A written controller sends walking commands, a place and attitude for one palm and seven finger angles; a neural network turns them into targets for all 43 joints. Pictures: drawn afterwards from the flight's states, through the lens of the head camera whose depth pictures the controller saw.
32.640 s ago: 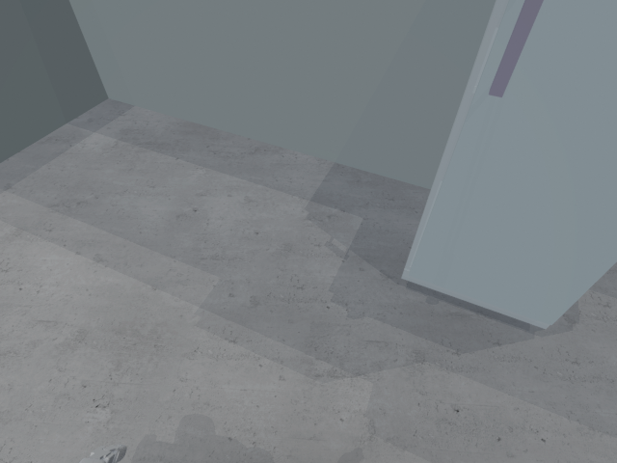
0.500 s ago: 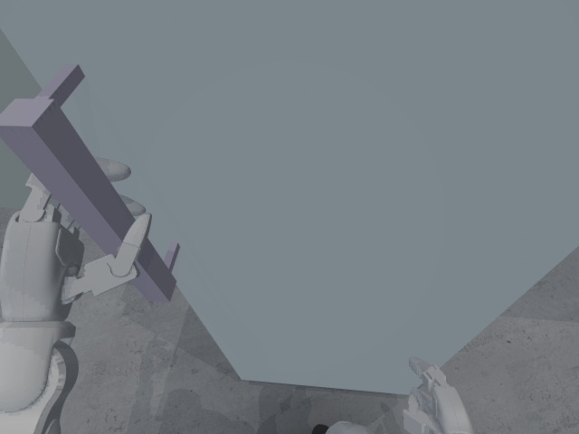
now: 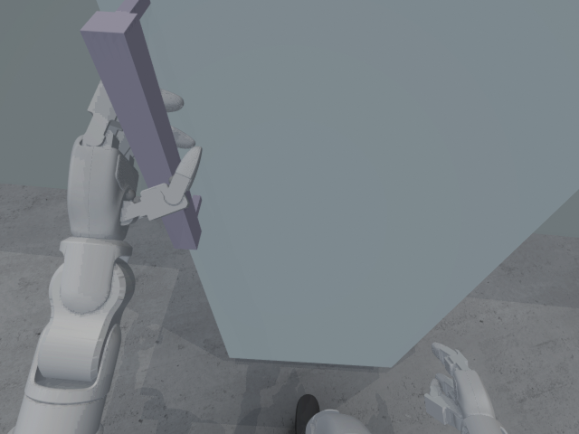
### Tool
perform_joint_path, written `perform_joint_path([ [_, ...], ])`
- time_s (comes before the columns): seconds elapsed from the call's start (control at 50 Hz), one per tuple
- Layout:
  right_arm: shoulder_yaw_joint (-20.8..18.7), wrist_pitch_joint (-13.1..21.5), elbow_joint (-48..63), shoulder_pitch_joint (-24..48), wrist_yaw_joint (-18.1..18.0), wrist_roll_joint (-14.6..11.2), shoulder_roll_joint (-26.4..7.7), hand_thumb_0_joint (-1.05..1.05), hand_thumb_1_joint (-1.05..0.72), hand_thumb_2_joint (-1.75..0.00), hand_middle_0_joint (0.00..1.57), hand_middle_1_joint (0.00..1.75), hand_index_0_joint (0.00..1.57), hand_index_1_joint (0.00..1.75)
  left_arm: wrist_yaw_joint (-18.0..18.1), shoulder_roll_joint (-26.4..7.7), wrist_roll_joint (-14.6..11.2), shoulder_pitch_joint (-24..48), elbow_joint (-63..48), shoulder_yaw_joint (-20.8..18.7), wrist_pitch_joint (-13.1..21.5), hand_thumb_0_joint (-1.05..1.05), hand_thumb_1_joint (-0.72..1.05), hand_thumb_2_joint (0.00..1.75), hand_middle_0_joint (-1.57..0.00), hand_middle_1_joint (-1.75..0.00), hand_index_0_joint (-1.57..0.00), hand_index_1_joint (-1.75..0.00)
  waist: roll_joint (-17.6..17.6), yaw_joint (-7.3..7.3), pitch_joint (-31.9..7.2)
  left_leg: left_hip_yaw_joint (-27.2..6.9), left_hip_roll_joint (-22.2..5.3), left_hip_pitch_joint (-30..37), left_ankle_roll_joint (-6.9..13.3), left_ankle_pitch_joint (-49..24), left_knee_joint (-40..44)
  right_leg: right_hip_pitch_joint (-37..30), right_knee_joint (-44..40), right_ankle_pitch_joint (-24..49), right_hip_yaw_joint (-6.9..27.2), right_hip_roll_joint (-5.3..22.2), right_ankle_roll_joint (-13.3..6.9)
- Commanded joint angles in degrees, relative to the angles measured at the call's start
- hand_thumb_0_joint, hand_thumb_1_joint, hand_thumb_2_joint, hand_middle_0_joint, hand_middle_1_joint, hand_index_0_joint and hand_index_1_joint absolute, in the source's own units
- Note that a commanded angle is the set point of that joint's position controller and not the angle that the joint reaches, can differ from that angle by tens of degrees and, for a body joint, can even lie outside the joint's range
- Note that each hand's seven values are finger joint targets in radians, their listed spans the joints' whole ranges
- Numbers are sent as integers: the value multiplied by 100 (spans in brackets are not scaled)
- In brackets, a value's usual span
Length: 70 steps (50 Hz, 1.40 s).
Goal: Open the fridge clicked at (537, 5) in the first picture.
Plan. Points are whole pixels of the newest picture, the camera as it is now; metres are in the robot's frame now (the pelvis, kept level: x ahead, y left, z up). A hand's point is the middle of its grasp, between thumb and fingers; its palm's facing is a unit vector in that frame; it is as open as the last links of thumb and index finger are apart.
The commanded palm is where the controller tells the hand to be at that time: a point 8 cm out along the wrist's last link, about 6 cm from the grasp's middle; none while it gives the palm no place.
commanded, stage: walk backward, drawing the door open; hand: left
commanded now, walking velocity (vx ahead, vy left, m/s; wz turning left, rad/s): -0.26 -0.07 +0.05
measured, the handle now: (168, 146) +0.36 +0.12 +0.23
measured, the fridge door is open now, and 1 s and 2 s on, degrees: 2 26 55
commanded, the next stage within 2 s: none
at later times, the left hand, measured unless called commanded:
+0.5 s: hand (174, 252) +0.24 +0.09 +0.23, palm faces -0.03 -1.00 -0.08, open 7.4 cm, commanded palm +0.21 +0.15 +0.22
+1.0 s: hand (216, 413) +0.13 +0.05 +0.23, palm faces +0.16 -0.98 -0.10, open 7.6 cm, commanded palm +0.09 +0.10 +0.22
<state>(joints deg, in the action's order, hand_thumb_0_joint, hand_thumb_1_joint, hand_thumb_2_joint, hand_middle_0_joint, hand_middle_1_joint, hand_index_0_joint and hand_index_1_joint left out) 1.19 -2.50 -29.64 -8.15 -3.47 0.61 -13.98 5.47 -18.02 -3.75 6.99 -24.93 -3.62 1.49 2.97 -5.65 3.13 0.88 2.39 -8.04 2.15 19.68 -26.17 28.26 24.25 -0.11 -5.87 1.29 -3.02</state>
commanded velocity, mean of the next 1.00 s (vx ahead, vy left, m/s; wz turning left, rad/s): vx -0.21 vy -0.20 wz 0.28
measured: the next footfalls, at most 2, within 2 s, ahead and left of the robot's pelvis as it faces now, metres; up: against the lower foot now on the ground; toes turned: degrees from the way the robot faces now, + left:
right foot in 0.18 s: +0.05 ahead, -0.10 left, +0.00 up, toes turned +1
left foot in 0.50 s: -0.05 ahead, +0.14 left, +0.00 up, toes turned +6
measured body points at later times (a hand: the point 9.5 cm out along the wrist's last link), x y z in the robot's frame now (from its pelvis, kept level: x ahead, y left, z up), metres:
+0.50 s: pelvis -0.07 +0.00 +0.01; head -0.01 +0.01 +0.45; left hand +0.24 +0.15 +0.23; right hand +0.16 -0.21 -0.05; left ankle -0.09 +0.14 -0.73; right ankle +0.01 -0.10 -0.73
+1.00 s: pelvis -0.15 -0.09 +0.02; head -0.08 -0.08 +0.46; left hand +0.11 +0.10 +0.23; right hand +0.08 -0.26 -0.08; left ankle -0.23 +0.00 -0.68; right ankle -0.09 -0.16 -0.73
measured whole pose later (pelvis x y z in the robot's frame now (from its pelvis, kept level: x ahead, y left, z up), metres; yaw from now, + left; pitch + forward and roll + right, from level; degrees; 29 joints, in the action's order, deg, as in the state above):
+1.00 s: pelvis -0.15 -0.09 +0.02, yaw +14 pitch +1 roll +3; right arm 0.8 1.7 -32.1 -5.0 -1.1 0.4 -8.6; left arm 5.3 -10.7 -1.7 4.1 -28.7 2.6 4.7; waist 3.2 -3.6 8.5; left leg 2.3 2.9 -16.7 -0.3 27.1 -44.7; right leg 16.8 25.1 -9.3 -4.7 1.2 -4.1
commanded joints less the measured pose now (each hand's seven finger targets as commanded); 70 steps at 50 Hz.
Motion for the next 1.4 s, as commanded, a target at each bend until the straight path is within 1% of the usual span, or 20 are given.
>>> perform_joint_path([
  [0.0,-222,539,700,541,114,-19,-344,0,-90,-90,20,30,20,30,99,-410,85,2356,-1687,-538,1059,0,90,90,-45,-140,-45,-140,-1366,591,-1638,-1759,-2268,-73,873,-4939,589,-797,3001,-2277,787,-392,304],
  [0.14,-346,716,438,499,326,-164,-520,0,-90,-90,20,30,20,30,-68,84,192,2175,-1432,44,1174,0,90,90,-45,-140,-45,-140,-1195,642,-1639,-872,-1295,811,-31,-6087,-1459,-2459,-786,346,298,-198,20],
  [0.18,-343,785,629,543,303,-195,-356,0,-90,-90,20,30,20,30,-82,-217,178,2064,-1340,-151,1327,0,90,90,-45,-140,-45,-140,595,662,-2101,-228,-313,-1181,-310,-987,-3289,-4003,-57,4363,1532,1464,-826],
  [0.2,-295,804,682,578,246,-109,-228,0,-90,-90,20,30,20,30,-53,-308,45,1822,-1282,-447,1274,0,90,90,-45,-140,-45,-140,1143,740,-2241,-767,-38,-1600,-293,1478,-3798,-3708,25,5065,2234,2237,-1178],
  [0.42,-152,589,645,595,31,68,89,0,-90,-90,20,30,20,30,82,99,153,1651,-1830,-70,1116,0,90,90,-45,-140,-45,-140,745,457,-2250,371,30,-83,-248,-445,-115,-2599,130,1774,810,1194,-329],
  [0.44,-216,553,685,612,14,27,30,0,-90,-90,20,30,20,30,69,220,115,1691,-1819,159,1077,0,90,90,-45,-140,-45,-140,286,364,-2095,344,-143,437,-223,-1374,527,-2293,535,1394,606,951,-118],
  [0.48,-344,524,963,786,141,-44,-321,0,-90,-90,20,30,20,30,-4,498,107,2013,-1870,536,1054,0,90,90,-45,-140,-45,-140,-1768,504,-1734,-1768,-2009,996,338,-5056,778,-875,1985,-1369,108,-105,377],
  [0.5,-344,521,819,775,281,-63,-193,0,-90,-90,20,30,20,30,-48,511,223,2090,-1642,561,1029,0,90,90,-45,-140,-45,-140,-1611,538,-1708,-2045,-2532,1173,748,-6263,635,-532,2794,-2969,525,-160,342],
  [0.54,-357,601,757,900,406,-65,-95,0,-90,-90,20,30,20,30,-59,369,313,2680,-2041,567,1014,0,90,90,-45,-140,-45,-140,-1461,415,-1413,-2087,-2506,952,1058,-5971,511,-250,3159,-2960,733,-178,368],
  [0.7,-342,703,769,983,449,-246,-163,0,-90,-90,20,30,20,30,-122,314,176,1696,-2219,505,1011,0,90,90,-45,-140,-45,-140,-1234,584,-1713,-1416,-1887,245,380,-3645,-20,-2534,-2,-1134,737,-68,294],
  [0.76,-270,720,669,894,387,-312,37,0,-90,-90,20,30,20,30,-113,2,157,1941,-2066,359,1005,0,90,90,-45,-140,-45,-140,909,510,-1812,-174,-568,-337,-217,-700,-1579,-2880,-654,1881,1096,952,-17],
  [0.8,-449,805,652,839,279,-265,-2,0,-90,-90,20,30,20,30,-41,-201,59,1531,-2054,-280,970,0,90,90,-45,-140,-45,-140,2049,640,-2195,-513,46,-1019,-219,1358,-3491,-2848,-222,3505,1709,1744,-543],
  [0.86,-159,817,640,943,257,-98,331,0,-90,-90,20,30,20,30,8,313,160,1133,-2276,159,1085,0,90,90,-45,-140,-45,-140,808,502,-2145,-256,9,-1278,-290,1079,-3170,-3164,14,2969,1107,1509,-741],
  [0.96,-204,748,650,613,162,33,173,0,-90,-90,20,30,20,30,66,282,248,800,-2075,155,1059,0,90,90,-45,-140,-45,-140,734,512,-2078,385,43,-939,-193,508,-818,-3288,-72,2120,750,1248,-703],
  [1.02,-384,729,770,354,128,-70,-38,0,-90,-90,20,30,20,30,-10,451,218,1310,-2212,618,1060,0,90,90,-45,-140,-45,-140,-145,231,-2090,150,-376,534,-199,-1776,1141,-2600,800,1391,428,820,-354],
  [1.06,-596,743,866,440,224,-103,-290,0,-90,-90,20,30,20,30,-102,516,296,1477,-2057,821,1090,0,90,90,-45,-140,-45,-140,-1591,369,-1561,-2193,-2527,2459,425,-6443,762,185,2271,-1920,90,-64,183],
  [1.08,-625,735,754,366,375,-123,-301,0,-90,-90,20,30,20,30,-163,573,514,1568,-1852,871,1076,0,90,90,-45,-140,-45,-140,-1223,367,-1526,-2287,-2813,2970,653,-7658,370,774,2799,-2885,345,-158,206],
  [1.16,-643,865,399,669,463,-88,-233,0,-90,-90,20,30,20,30,-163,454,572,1691,-1755,608,1116,0,90,90,-45,-140,-45,-140,-1083,316,-1087,-2063,-2606,2011,683,-5843,154,697,3247,-2078,938,3,208],
  [1.34,-534,918,474,835,394,-396,-260,0,-90,-90,20,30,20,30,-170,317,280,1873,-1695,465,988,0,90,90,-45,-140,-45,-140,-1446,439,-1169,-1314,-1552,-224,280,-2465,-69,-2710,173,-950,384,-182,422],
  [1.38,-434,929,438,672,387,-443,34,0,-90,-90,20,30,20,30,-163,6,245,1793,-1897,248,1010,0,90,90,-45,-140,-45,-140,251,424,-1424,-536,-492,-90,-89,-1020,-1596,-2826,-816,500,552,520,199],
])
